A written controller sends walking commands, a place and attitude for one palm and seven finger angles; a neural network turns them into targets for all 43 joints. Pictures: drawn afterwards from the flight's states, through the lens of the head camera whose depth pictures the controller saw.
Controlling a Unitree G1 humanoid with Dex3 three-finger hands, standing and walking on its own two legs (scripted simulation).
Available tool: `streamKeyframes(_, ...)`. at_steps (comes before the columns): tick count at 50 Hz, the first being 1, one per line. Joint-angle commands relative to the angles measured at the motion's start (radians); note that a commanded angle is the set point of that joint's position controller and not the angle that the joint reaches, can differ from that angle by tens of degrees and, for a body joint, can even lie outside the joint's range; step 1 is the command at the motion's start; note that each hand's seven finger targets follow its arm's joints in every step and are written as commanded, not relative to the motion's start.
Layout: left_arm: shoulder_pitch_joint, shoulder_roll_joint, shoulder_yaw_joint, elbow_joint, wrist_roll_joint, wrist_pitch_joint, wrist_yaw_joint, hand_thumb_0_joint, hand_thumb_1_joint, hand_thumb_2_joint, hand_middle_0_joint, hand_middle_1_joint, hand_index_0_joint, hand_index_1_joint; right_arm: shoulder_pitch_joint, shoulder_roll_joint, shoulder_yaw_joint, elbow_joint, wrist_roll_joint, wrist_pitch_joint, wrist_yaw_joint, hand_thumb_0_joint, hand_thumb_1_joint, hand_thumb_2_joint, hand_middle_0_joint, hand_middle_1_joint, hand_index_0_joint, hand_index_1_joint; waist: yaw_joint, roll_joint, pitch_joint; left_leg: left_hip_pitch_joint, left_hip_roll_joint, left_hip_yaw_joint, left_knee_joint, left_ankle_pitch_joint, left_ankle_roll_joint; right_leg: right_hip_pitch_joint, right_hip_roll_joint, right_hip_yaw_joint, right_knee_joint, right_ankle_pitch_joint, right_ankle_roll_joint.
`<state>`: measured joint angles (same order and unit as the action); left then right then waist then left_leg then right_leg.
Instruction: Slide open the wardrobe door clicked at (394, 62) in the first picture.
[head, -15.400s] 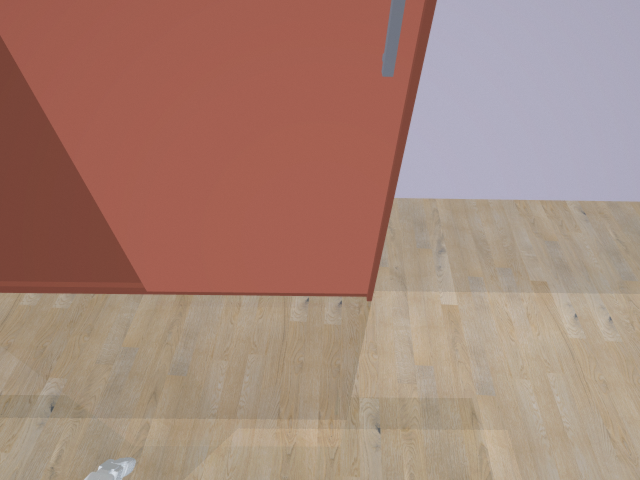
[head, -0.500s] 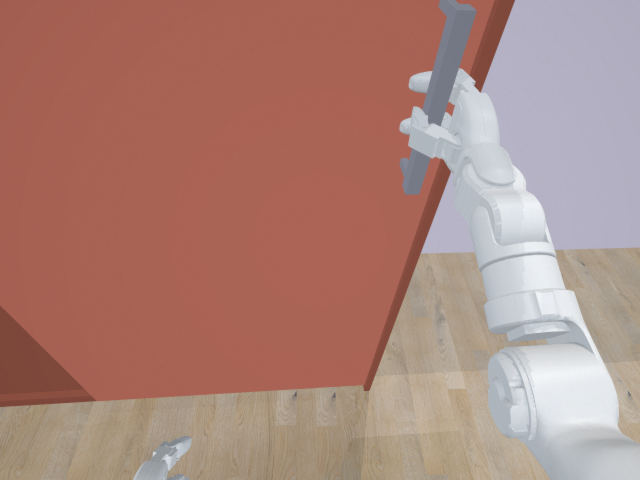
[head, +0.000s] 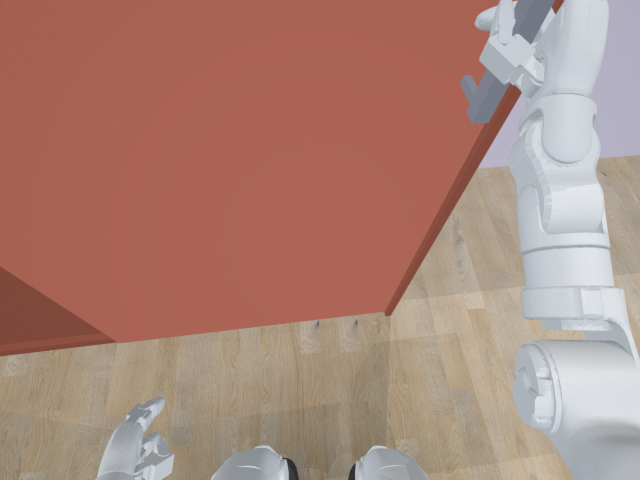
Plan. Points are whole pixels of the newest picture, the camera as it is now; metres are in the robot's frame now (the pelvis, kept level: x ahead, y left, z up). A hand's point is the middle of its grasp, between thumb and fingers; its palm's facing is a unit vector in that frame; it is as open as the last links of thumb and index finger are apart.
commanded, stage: step sideways, sliding the door along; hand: right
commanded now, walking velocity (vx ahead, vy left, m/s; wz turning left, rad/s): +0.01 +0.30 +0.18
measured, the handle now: (518, 4) +0.51 -0.17 +0.26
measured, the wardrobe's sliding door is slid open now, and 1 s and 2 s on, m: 0.01 0.18 0.40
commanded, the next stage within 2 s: none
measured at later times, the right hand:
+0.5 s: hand (437, 42) +0.47 -0.09 +0.24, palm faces +0.43 +0.90 -0.08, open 6.8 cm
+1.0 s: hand (308, 53) +0.46 +0.02 +0.24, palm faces +0.34 +0.94 -0.07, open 7.1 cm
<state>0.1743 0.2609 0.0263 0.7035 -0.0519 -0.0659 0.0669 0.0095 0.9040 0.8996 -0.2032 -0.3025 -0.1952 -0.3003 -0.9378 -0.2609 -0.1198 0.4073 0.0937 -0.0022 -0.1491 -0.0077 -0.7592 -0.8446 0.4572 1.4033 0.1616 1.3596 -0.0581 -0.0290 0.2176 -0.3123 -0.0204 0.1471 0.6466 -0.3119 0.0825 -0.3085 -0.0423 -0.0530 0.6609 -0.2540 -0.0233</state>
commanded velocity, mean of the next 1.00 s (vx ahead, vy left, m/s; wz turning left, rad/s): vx -0.22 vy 0.17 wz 0.19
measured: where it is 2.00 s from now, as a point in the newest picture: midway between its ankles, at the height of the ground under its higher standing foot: outside the picture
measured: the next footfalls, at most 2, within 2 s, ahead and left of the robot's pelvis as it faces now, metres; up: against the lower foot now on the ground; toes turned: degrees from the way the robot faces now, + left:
left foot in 0.36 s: +0.17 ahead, +0.27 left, +0.00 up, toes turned +5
right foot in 0.54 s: +0.09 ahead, +0.03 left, +0.00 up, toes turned -11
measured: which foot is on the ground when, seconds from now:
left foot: down 0.00-0.00, up 0.02-0.34, down 0.36-0.54, up 0.56-0.90, down 0.92-1.00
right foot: down 0.00-0.36, up 0.38-0.52, down 0.54-0.96, up 0.98-1.00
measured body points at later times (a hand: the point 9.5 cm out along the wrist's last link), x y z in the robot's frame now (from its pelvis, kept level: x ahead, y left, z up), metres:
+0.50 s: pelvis +0.08 +0.13 +0.00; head +0.19 +0.14 +0.43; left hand +0.33 +0.33 -0.11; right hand +0.45 -0.14 +0.25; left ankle +0.13 +0.27 -0.72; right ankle +0.04 +0.01 -0.70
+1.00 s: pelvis +0.15 +0.21 +0.00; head +0.23 +0.22 +0.44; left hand +0.39 +0.35 -0.10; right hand +0.43 -0.03 +0.24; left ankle +0.20 +0.28 -0.72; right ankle +0.06 +0.06 -0.68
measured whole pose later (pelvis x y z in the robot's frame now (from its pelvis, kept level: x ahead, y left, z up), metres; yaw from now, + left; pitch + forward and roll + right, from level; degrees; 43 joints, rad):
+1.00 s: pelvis +0.15 +0.21 +0.00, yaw -3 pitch -3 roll +1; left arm 0.07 0.17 -0.06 0.53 -0.02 -0.15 -0.06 0.01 0.90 0.90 -0.21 -0.30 -0.25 -0.33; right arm -0.27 -0.15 -0.14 -0.40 0.05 -0.05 -0.14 -0.07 -0.73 -0.82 0.46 1.40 0.08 1.18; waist -0.12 -0.07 0.23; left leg -0.33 -0.02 0.15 0.65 -0.26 0.10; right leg -0.26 -0.16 -0.07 0.97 -0.53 0.04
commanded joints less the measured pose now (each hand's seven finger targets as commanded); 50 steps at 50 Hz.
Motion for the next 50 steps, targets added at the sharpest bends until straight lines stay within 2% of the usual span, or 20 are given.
streamKeyframes(1, -0.114, 0.105, 0.067, -0.185, -0.004, -0.027, -0.068, 0.0, 0.9, 0.9, -0.2, -0.3, -0.2, -0.3, -0.619, 0.13, 0.246, -0.424, 0.01, -0.193, 0.114, 0.0, -0.9, -0.9, 0.45, 1.4, 0.45, 1.4, 0.087, -0.143, -0.68, -0.326, 0.065, -0.291, 0.628, -0.208, -0.041, 0.688, -0.546, 0.469, -0.166, 0.799, -0.233)
streamKeyframes(4, -0.112, 0.097, 0.073, -0.174, -0.003, -0.021, -0.082, 0.0, 0.9, 0.9, -0.2, -0.3, -0.2, -0.3, -0.633, 0.093, 0.24, -0.523, -0.01, -0.206, 0.126, 0.0, -0.9, -0.9, 0.45, 1.4, 0.45, 1.4, 0.116, -0.067, -0.558, -0.447, 0.104, -0.234, 0.543, -0.185, -0.066, 0.669, -0.47, 0.319, -0.138, 0.754, -0.2)
streamKeyframes(10, -0.104, 0.094, 0.07, -0.232, 0.0, -0.036, -0.082, 0.0, 0.9, 0.9, -0.2, -0.3, -0.2, -0.3, -0.476, 0.077, 0.229, -0.579, -0.018, -0.174, 0.146, 0.0, -0.9, -0.9, 0.45, 1.4, 0.45, 1.4, 0.116, -0.287, -0.551, -0.267, 0.033, -0.038, 0.253, -0.014, -0.102, 0.649, -0.315, 0.009, -0.12, 0.947, -0.075)
streamKeyframes(15, -0.139, 0.069, 0.043, -0.263, -0.014, -0.082, -0.071, 0.0, 0.9, 0.9, -0.2, -0.3, -0.2, -0.3, -0.31, 0.01, 0.183, -0.637, -0.011, -0.171, 0.135, 0.0, -0.9, -0.9, 0.45, 1.4, 0.45, 1.4, 0.097, -0.339, -0.505, 0.077, -0.022, 0.015, -0.086, 0.208, -0.1, 0.47, -0.25, -0.086, 0.015, 0.832, -0.008)
streamKeyframes(16, -0.153, 0.053, 0.035, -0.266, -0.022, -0.092, -0.068, 0.0, 0.9, 0.9, -0.2, -0.3, -0.2, -0.3, -0.279, -0.007, 0.17, -0.657, -0.016, -0.165, 0.131, 0.0, -0.9, -0.9, 0.45, 1.4, 0.45, 1.4, 0.08, -0.248, -0.519, 0.209, 0.011, -0.013, -0.159, 0.4, -0.098, 0.372, -0.209, -0.073, 0.11, 0.709, -0.02)
streamKeyframes(17, -0.166, 0.026, 0.026, -0.261, -0.025, -0.097, -0.06, 0.0, 0.9, 0.9, -0.2, -0.3, -0.2, -0.3, -0.263, -0.051, 0.152, -0.674, -0.03, -0.161, 0.124, 0.0, -0.9, -0.9, 0.45, 1.4, 0.45, 1.4, 0.077, -0.031, -0.536, 0.336, 0.144, -0.123, -0.184, 0.808, -0.069, 0.207, -0.119, -0.096, 0.252, 0.382, 0.019)
streamKeyframes(18, -0.19, 0.0, 0.018, -0.253, -0.011, -0.105, -0.039, 0.0, 0.9, 0.9, -0.2, -0.3, -0.2, -0.3, -0.233, -0.087, 0.13, -0.676, -0.034, -0.149, 0.115, 0.0, -0.9, -0.9, 0.45, 1.4, 0.45, 1.4, 0.076, 0.13, -0.508, 0.375, 0.296, -0.279, -0.159, 1.169, -0.018, 0.004, -0.008, -0.067, 0.347, -0.221, 0.07)
streamKeyframes(19, -0.169, -0.006, 0.016, -0.242, -0.009, -0.111, -0.027, 0.0, 0.9, 0.9, -0.2, -0.3, -0.2, -0.3, -0.186, -0.115, 0.097, -0.75, -0.032, -0.143, 0.106, 0.0, -0.9, -0.9, 0.45, 1.4, 0.45, 1.4, 0.045, 0.242, -0.516, 0.364, 0.357, -0.348, -0.14, 1.324, 0.013, -0.074, 0.027, 0.01, 0.448, -0.411, 0.069)
streamKeyframes(21, -0.167, 0.005, 0.012, -0.222, -0.016, -0.125, -0.021, 0.0, 0.9, 0.9, -0.2, -0.3, -0.2, -0.3, -0.143, -0.06, 0.127, -0.911, -0.018, -0.146, 0.093, 0.0, -0.9, -0.9, 0.45, 1.4, 0.45, 1.4, 0.061, 0.334, -0.598, 0.49, 0.384, -0.352, -0.063, 1.307, 0.062, -0.126, 0.007, 0.091, 0.413, -0.414, 0.05)
streamKeyframes(24, -0.169, 0.015, 0.006, -0.208, -0.008, -0.131, -0.021, 0.0, 0.9, 0.9, -0.2, -0.3, -0.2, -0.3, -0.108, 0.035, 0.197, -0.974, -0.026, -0.181, 0.073, 0.0, -0.9, -0.9, 0.45, 1.4, 0.45, 1.4, 0.094, 0.266, -0.638, 0.435, 0.297, -0.227, 0.048, 1.213, 0.021, 0.037, -0.009, 0.021, -0.04, -0.112, 0.04)
streamKeyframes(25, -0.174, 0.031, 0.021, -0.216, -0.007, -0.127, -0.021, 0.0, 0.9, 0.9, -0.2, -0.3, -0.2, -0.3, -0.098, 0.055, 0.231, -0.991, -0.022, -0.193, 0.074, 0.0, -0.9, -0.9, 0.45, 1.4, 0.45, 1.4, 0.108, 0.168, -0.648, 0.255, 0.242, -0.176, 0.115, 0.982, -0.035, 0.262, -0.08, 0.002, -0.18, 0.258, 0.025)
streamKeyframes(26, -0.186, 0.067, 0.051, -0.249, -0.003, -0.123, -0.035, 0.0, 0.9, 0.9, -0.2, -0.3, -0.2, -0.3, -0.092, 0.112, 0.277, -1.02, -0.012, -0.199, 0.085, 0.0, -0.9, -0.9, 0.45, 1.4, 0.45, 1.4, 0.086, -0.018, -0.669, -0.019, 0.126, -0.114, 0.217, 0.38, -0.099, 0.487, -0.295, 0.192, -0.188, 0.837, -0.064)
streamKeyframes(27, -0.172, 0.08, 0.069, -0.265, -0.011, -0.121, -0.068, 0.0, 0.9, 0.9, -0.2, -0.3, -0.2, -0.3, -0.084, 0.141, 0.307, -0.995, -0.016, -0.205, 0.102, 0.0, -0.9, -0.9, 0.45, 1.4, 0.45, 1.4, 0.06, -0.119, -0.727, -0.144, 0.09, -0.157, 0.36, -0.18, -0.086, 0.611, -0.418, 0.208, -0.125, 1.158, -0.138)
streamKeyframes(28, -0.16, 0.066, 0.064, -0.288, -0.005, -0.135, -0.085, 0.0, 0.9, 0.9, -0.2, -0.3, -0.2, -0.3, -0.154, 0.166, 0.33, -1.058, -0.04, -0.219, 0.109, 0.0, -0.9, -0.9, 0.45, 1.4, 0.45, 1.4, 0.077, -0.138, -0.688, -0.222, 0.069, -0.159, 0.431, -0.248, -0.081, 0.647, -0.402, 0.15, -0.102, 1.15, -0.141)
streamKeyframes(30, -0.141, 0.051, 0.051, -0.287, -0.003, -0.158, -0.097, 0.0, 0.9, 0.9, -0.2, -0.3, -0.2, -0.3, -0.174, 0.172, 0.349, -1.105, -0.042, -0.225, 0.104, 0.0, -0.9, -0.9, 0.45, 1.4, 0.45, 1.4, 0.097, -0.236, -0.612, -0.315, 0.07, -0.139, 0.436, -0.221, -0.084, 0.693, -0.356, 0.106, -0.079, 1.22, -0.113)
streamKeyframes(33, -0.092, 0.063, 0.047, -0.286, 0.007, -0.157, -0.113, 0.0, 0.9, 0.9, -0.2, -0.3, -0.2, -0.3, 0.0, 0.163, 0.33, -1.032, -0.053, -0.194, 0.107, 0.0, -0.9, -0.9, 0.45, 1.4, 0.45, 1.4, 0.088, -0.187, -0.536, -0.336, 0.033, -0.07, 0.359, -0.115, -0.096, 0.726, -0.311, 0.024, -0.09, 1.204, -0.059)
streamKeyframes(42, -0.145, 0.012, -0.01, -0.327, 0.033, -0.138, -0.119, 0.0, 0.9, 0.9, -0.2, -0.3, -0.2, -0.3, 0.208, 0.079, 0.257, -1.124, -0.046, -0.202, 0.116, 0.0, -0.9, -0.9, 0.45, 1.4, 0.45, 1.4, 0.069, -0.247, -0.45, -0.09, -0.009, -0.011, 0.014, 0.117, -0.1, 0.566, -0.325, -0.097, -0.004, 1.144, -0.018)
streamKeyframes(46, -0.194, -0.004, -0.029, -0.335, 0.019, -0.129, -0.104, 0.0, 0.9, 0.9, -0.2, -0.3, -0.2, -0.3, 0.286, 0.06, 0.252, -1.163, -0.053, -0.217, 0.118, 0.0, -0.9, -0.9, 0.45, 1.4, 0.45, 1.4, 0.062, -0.053, -0.454, 0.166, 0.095, -0.102, -0.091, 0.659, -0.082, 0.28, -0.249, -0.097, 0.223, 0.659, 0.003)
streamKeyframes(48, -0.187, -0.008, -0.006, -0.336, 0.015, -0.124, -0.093, 0.0, 0.9, 0.9, -0.2, -0.3, -0.2, -0.3, 0.39, 0.032, 0.226, -1.164, -0.047, -0.203, 0.1, 0.0, -0.9, -0.9, 0.45, 1.4, 0.45, 1.4, 0.013, 0.315, -0.477, 0.324, 0.315, -0.481, -0.148, 1.489, 0.075, -0.047, 0.027, -0.009, 0.498, -0.418, 0.068)
streamKeyframes(50, -0.146, -0.018, -0.02, -0.317, 0.023, -0.131, -0.104, 0.0, 0.9, 0.9, -0.2, -0.3, -0.2, -0.3, 0.446, 0.055, 0.243, -1.28, -0.04, -0.213, 0.088, 0.0, -0.9, -0.9, 0.45, 1.4, 0.45, 1.4, 0.032, 0.229, -0.502, 0.445, 0.364, -0.5, -0.137, 1.397, 0.085, -0.16, 0.001, 0.138, 0.463, -0.453, 0.061)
